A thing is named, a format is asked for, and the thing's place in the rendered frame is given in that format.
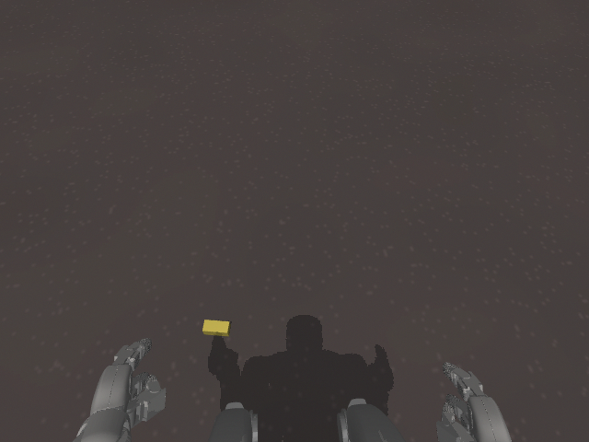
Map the small box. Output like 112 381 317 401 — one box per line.
202 320 231 336

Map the left robot arm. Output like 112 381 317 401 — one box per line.
73 409 132 442

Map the right robot hand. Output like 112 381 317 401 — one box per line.
436 362 512 442

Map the left robot hand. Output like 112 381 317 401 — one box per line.
90 338 166 429

